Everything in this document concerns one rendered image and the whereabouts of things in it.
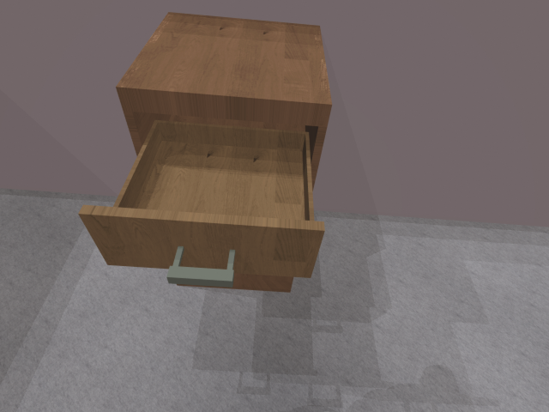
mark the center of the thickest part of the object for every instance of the handle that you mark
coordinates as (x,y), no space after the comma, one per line
(201,276)

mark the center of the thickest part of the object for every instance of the cabinet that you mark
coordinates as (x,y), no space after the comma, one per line
(228,71)

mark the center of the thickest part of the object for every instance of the drawer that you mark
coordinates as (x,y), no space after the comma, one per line
(211,189)

